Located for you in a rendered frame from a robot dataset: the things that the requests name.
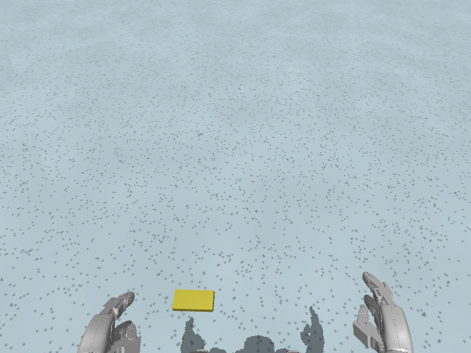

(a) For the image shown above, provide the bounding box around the small box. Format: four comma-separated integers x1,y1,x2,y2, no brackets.
172,289,214,312

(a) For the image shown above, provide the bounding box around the right robot hand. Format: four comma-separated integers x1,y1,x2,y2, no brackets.
353,271,414,353

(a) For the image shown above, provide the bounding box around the left robot hand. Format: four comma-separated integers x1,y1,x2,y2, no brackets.
77,292,141,353

